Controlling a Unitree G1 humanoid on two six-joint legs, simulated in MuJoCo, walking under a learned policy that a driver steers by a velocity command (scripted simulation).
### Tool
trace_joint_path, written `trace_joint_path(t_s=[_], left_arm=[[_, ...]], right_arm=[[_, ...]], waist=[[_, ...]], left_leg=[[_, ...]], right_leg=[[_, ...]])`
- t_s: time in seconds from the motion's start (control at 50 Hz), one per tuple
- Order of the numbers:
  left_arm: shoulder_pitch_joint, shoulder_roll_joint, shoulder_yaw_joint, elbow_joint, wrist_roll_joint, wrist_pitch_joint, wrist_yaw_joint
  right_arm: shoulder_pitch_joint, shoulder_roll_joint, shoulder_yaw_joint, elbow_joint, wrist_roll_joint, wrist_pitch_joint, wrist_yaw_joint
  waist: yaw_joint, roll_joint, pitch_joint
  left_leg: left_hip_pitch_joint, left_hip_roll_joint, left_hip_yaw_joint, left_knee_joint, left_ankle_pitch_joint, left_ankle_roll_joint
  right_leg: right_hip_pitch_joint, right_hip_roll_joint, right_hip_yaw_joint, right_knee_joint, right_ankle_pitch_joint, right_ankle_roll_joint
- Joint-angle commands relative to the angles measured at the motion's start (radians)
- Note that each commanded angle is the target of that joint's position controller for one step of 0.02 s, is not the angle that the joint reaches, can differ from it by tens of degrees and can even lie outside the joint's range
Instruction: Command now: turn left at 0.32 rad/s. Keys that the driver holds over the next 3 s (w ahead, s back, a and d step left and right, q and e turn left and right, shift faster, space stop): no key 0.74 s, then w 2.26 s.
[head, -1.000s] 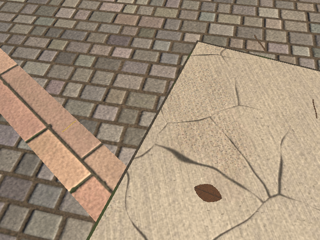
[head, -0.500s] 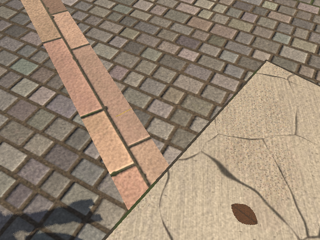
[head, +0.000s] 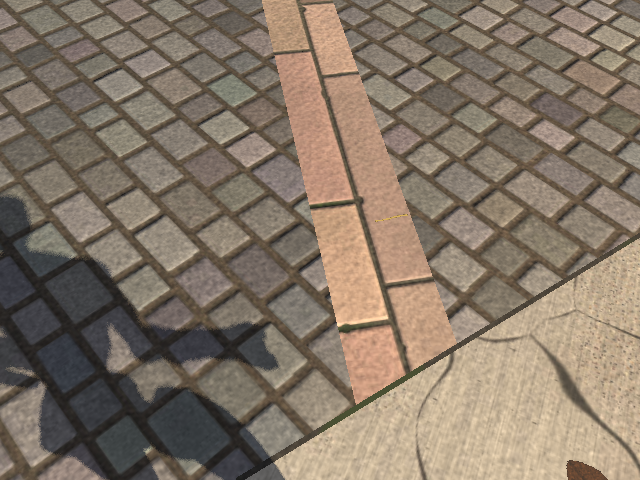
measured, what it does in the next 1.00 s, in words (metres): steps on the spot: right foot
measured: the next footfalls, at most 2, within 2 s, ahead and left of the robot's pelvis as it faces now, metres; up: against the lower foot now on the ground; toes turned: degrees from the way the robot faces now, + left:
right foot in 0.36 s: +0.03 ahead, -0.12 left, +0.00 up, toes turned +3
left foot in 1.42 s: +0.40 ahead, +0.13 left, +0.00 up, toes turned +2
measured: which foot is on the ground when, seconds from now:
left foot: down 0.00-1.00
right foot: down 0.00-0.00, up 0.02-0.34, down 0.36-1.00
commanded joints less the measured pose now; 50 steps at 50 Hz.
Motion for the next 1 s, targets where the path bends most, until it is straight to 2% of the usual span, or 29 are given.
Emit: trace_joint_path(t_s=[0.02,0.04,0.06,0.08,0.1,0.14,0.18,0.22,0.28,0.32,0.34,0.36,0.38,0.4,0.42,0.44,0.46,0.52,0.64,0.74,0.76,0.8,0.82,0.86,0.9,0.94,0.96,0.98,1.0], left_arm=[[0.028,0.027,-0.012,-0.069,0.058,-0.025,-0.011],[-0.050,0.102,0.013,-0.072,0.034,-0.018,0.004],[-0.052,0.127,0.023,-0.068,0.012,-0.009,0.008],[-0.033,0.125,0.027,-0.050,0.011,-0.003,0.012],[-0.022,0.130,0.031,-0.034,0.019,0.002,0.018],[0.014,0.113,0.029,-0.016,0.020,0.007,0.019],[0.029,0.084,0.018,-0.006,0.014,0.009,0.017],[-0.001,0.063,0.006,-0.011,0.017,0.010,0.017],[-0.010,0.072,0.002,-0.012,0.016,0.010,0.018],[0.023,0.067,-0.001,0.006,0.016,0.005,0.018],[0.049,0.058,-0.006,0.018,0.024,0.000,0.015],[0.057,0.079,-0.006,0.023,0.038,-0.005,0.016],[0.062,0.130,0.000,0.015,0.041,-0.007,0.019],[0.042,0.162,0.013,0.039,0.026,-0.009,0.014],[0.024,0.106,0.002,0.027,0.023,-0.016,0.007],[0.018,0.078,-0.008,0.036,0.032,-0.022,0.006],[0.012,0.077,-0.011,0.040,0.036,-0.028,0.006],[0.034,0.068,-0.017,0.062,0.032,-0.040,0.010],[0.043,0.069,-0.024,0.096,0.030,-0.038,0.020],[0.047,0.064,-0.029,0.131,0.029,-0.037,0.021],[0.064,0.062,-0.029,0.145,0.027,-0.035,0.022],[0.065,0.070,-0.025,0.151,0.014,-0.031,0.027],[0.060,0.067,-0.026,0.145,0.011,-0.035,0.030],[0.069,0.056,-0.030,0.140,0.003,-0.060,0.028],[0.060,0.050,-0.030,0.134,0.000,-0.090,0.019],[0.039,0.020,-0.034,0.119,-0.004,-0.115,0.005],[0.044,0.012,-0.036,0.116,-0.008,-0.124,-0.001],[0.057,0.017,-0.035,0.118,-0.011,-0.130,-0.005],[0.103,0.020,-0.034,0.132,-0.014,-0.135,-0.010]], right_arm=[[0.065,-0.237,-0.053,-0.074,-0.024,-0.017,-0.022],[0.092,-0.174,-0.038,-0.065,-0.049,-0.039,-0.014],[0.055,-0.148,-0.025,-0.048,-0.049,-0.055,-0.010],[0.009,-0.139,-0.023,-0.038,-0.037,-0.064,-0.009],[-0.024,-0.128,-0.017,-0.035,-0.027,-0.068,-0.011],[-0.050,-0.094,0.001,-0.023,-0.027,-0.073,-0.017],[-0.063,-0.071,0.008,-0.011,-0.029,-0.075,-0.018],[-0.063,-0.074,0.007,0.005,-0.029,-0.073,-0.017],[-0.051,-0.089,0.005,0.037,-0.030,-0.068,-0.012],[-0.071,-0.074,0.014,0.055,-0.023,-0.068,-0.009],[-0.075,-0.061,0.020,0.068,-0.016,-0.069,-0.008],[-0.042,-0.048,0.024,0.087,-0.021,-0.077,-0.006],[-0.010,-0.046,0.025,0.099,-0.038,-0.085,-0.002],[0.014,-0.050,0.018,0.105,-0.036,-0.086,-0.002],[-0.043,-0.072,0.018,0.112,-0.039,-0.082,-0.006],[-0.065,-0.065,0.015,0.110,-0.034,-0.078,-0.010],[-0.069,-0.053,0.017,0.116,-0.030,-0.071,-0.016],[-0.045,-0.046,0.015,0.144,-0.029,-0.060,-0.022],[-0.021,-0.043,0.011,0.211,-0.024,-0.060,-0.027],[-0.008,-0.049,0.008,0.268,-0.022,-0.061,-0.032],[0.008,-0.049,0.008,0.285,-0.019,-0.059,-0.035],[0.024,-0.069,-0.002,0.301,-0.006,-0.057,-0.039],[0.025,-0.068,-0.002,0.300,-0.003,-0.063,-0.040],[0.045,-0.062,-0.001,0.306,0.006,-0.092,-0.035],[0.085,-0.074,-0.005,0.322,0.011,-0.122,-0.025],[0.128,-0.102,-0.012,0.338,0.012,-0.138,-0.014],[0.131,-0.114,-0.014,0.337,0.011,-0.140,-0.011],[0.116,-0.118,-0.012,0.328,0.012,-0.140,-0.008],[0.072,-0.117,-0.010,0.313,0.016,-0.140,-0.006]], waist=[[0.000,0.317,-0.186],[-0.083,0.211,-0.214],[-0.057,0.180,-0.170],[-0.038,0.166,-0.144],[-0.032,0.157,-0.126],[-0.008,0.147,-0.131],[-0.005,0.147,-0.139],[-0.023,0.147,-0.124],[-0.040,0.149,-0.109],[-0.017,0.134,-0.100],[0.007,0.113,-0.094],[0.003,0.073,-0.104],[-0.026,-0.001,-0.115],[-0.062,-0.103,-0.105],[-0.018,-0.064,-0.089],[-0.018,-0.056,-0.085],[-0.019,-0.057,-0.079],[-0.016,-0.037,-0.076],[-0.013,0.007,-0.061],[-0.014,0.018,-0.058],[-0.015,0.021,-0.079],[-0.021,0.019,-0.026],[-0.024,0.021,0.024],[-0.028,0.030,0.075],[-0.042,0.053,0.061],[-0.050,0.131,0.034],[-0.041,0.167,0.027],[-0.026,0.170,0.033],[0.008,0.171,0.035]], left_leg=[[0.339,0.339,-0.422,-0.162,0.633,0.238],[0.219,0.376,-0.424,-0.171,0.569,0.354],[0.184,0.315,-0.341,-0.183,0.492,0.330],[0.170,0.255,-0.284,-0.190,0.401,0.278],[0.166,0.232,-0.259,-0.193,0.385,0.247],[0.121,0.200,-0.206,-0.193,0.477,0.243],[0.132,0.179,-0.178,-0.193,0.439,0.238],[0.129,0.171,-0.185,-0.193,0.368,0.235],[0.116,0.188,-0.237,-0.192,0.279,0.252],[0.086,0.175,-0.251,-0.184,0.211,0.236],[0.054,0.156,-0.240,-0.180,0.168,0.207],[0.019,0.128,-0.229,-0.176,0.121,0.162],[-0.008,0.075,-0.188,-0.145,0.048,0.118],[0.029,0.017,-0.119,-0.164,0.004,0.083],[0.072,0.006,-0.107,-0.133,-0.002,0.063],[0.080,0.006,-0.103,-0.120,0.009,0.067],[0.084,0.013,-0.108,-0.117,0.041,0.074],[0.087,0.011,-0.106,-0.115,0.091,0.077],[0.090,0.009,-0.100,-0.119,0.119,0.063],[0.102,0.010,-0.096,-0.121,0.145,0.058],[0.109,-0.002,-0.085,-0.121,0.044,0.062],[0.040,-0.022,-0.080,-0.110,-0.332,0.089],[-0.015,-0.012,-0.101,-0.118,-0.448,0.105],[-0.049,0.023,-0.155,-0.131,-0.500,0.135],[0.000,0.073,-0.236,-0.154,-0.485,0.173],[0.084,0.158,-0.386,-0.236,-0.483,0.229],[0.100,0.203,-0.459,-0.272,-0.459,0.259],[0.078,0.221,-0.484,-0.276,-0.405,0.271],[0.045,0.215,-0.450,-0.244,-0.307,0.259]], right_leg=[[-0.294,0.031,-0.003,0.310,-0.329,0.024],[-0.273,0.025,0.118,0.471,-0.396,0.040],[-0.280,0.017,0.140,0.533,-0.350,0.038],[-0.292,0.014,0.147,0.535,-0.289,0.034],[-0.299,0.012,0.154,0.530,-0.230,0.038],[-0.227,0.025,0.150,0.537,-0.138,0.052],[-0.189,0.022,0.145,0.436,-0.097,0.058],[-0.142,0.021,0.140,0.302,-0.098,0.056],[-0.083,0.030,0.133,0.165,-0.125,0.047],[-0.011,0.039,0.127,0.021,-0.038,0.033],[0.062,0.042,0.123,-0.113,0.100,0.019],[0.142,0.015,0.162,-0.149,0.243,0.002],[0.188,-0.045,0.213,-0.126,0.395,-0.022],[0.100,-0.030,0.188,-0.084,0.250,-0.058],[0.048,-0.009,0.182,-0.108,0.159,-0.063],[0.029,-0.006,0.180,-0.122,0.134,-0.052],[0.025,0.003,0.175,-0.126,0.146,-0.040],[0.033,0.010,0.165,-0.121,0.157,-0.030],[0.036,0.022,0.158,-0.123,0.143,-0.034],[0.039,0.031,0.152,-0.128,0.149,-0.036],[0.044,0.045,0.138,-0.126,0.053,-0.041],[-0.024,0.065,0.135,-0.106,-0.258,-0.075],[-0.068,0.058,0.153,-0.107,-0.364,-0.092],[-0.116,0.042,0.186,-0.090,-0.401,-0.116],[-0.153,0.046,0.185,-0.034,-0.331,-0.125],[-0.199,0.087,0.122,0.074,-0.201,-0.117],[-0.197,0.099,0.101,0.111,-0.152,-0.123],[-0.167,0.098,0.102,0.092,-0.146,-0.140],[-0.104,0.095,0.103,0.029,-0.131,-0.158]])
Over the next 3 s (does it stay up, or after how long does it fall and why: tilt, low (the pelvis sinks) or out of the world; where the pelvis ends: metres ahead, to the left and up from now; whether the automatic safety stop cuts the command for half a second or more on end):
stays up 1.09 0.02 0.00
